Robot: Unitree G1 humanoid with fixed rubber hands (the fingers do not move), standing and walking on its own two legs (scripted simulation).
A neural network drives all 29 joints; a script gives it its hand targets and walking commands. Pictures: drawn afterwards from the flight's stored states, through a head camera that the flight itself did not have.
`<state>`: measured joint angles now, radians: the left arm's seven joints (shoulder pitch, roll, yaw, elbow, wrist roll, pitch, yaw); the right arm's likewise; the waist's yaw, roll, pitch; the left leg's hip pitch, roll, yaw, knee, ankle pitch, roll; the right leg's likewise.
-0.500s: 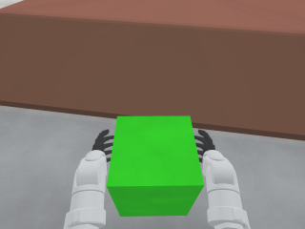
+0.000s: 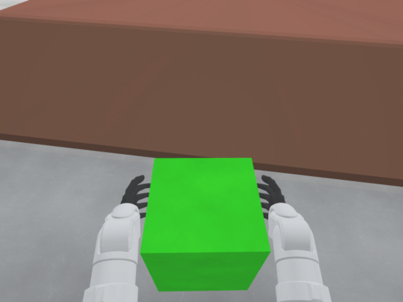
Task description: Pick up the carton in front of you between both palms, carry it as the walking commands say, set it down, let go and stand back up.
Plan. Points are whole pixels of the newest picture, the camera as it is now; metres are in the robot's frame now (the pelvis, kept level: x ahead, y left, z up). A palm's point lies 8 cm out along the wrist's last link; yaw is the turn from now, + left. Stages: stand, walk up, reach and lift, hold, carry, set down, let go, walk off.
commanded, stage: hold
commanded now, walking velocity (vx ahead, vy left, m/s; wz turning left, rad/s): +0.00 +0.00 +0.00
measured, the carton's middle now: (203, 227) +0.28 +0.00 -0.03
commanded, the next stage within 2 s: carry in 0.26 s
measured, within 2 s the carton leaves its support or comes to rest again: neither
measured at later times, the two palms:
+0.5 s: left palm (122, 190) +0.31 +0.17 +0.07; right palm (267, 187) +0.32 -0.13 +0.08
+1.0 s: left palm (137, 129) +0.49 +0.16 +0.09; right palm (253, 125) +0.51 -0.13 +0.09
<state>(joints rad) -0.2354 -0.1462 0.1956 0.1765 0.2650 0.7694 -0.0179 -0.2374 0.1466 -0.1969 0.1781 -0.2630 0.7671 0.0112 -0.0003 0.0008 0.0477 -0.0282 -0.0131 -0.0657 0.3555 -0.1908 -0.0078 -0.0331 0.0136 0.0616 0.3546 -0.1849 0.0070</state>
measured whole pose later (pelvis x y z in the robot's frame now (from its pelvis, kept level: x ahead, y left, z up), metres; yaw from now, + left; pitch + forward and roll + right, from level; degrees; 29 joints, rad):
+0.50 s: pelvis +0.03 +0.02 -0.01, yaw +0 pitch +2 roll +0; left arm -0.19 -0.14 0.14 -0.06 0.18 0.90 0.03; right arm -0.21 0.14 -0.15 -0.03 -0.17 0.89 -0.03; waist 0.00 -0.02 -0.14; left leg -0.24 0.00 0.03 0.49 -0.27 0.01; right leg -0.27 -0.03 0.03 0.57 -0.37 0.00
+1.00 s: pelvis +0.26 +0.00 +0.00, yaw +1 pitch +5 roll +1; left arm 0.01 -0.13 0.05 -0.50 0.01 1.21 0.16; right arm 0.01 0.13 -0.06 -0.49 -0.02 1.20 -0.15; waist 0.04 -0.01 -0.16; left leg -0.60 0.10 0.13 0.72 -0.20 -0.01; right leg -0.07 -0.03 -0.20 0.25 -0.27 -0.02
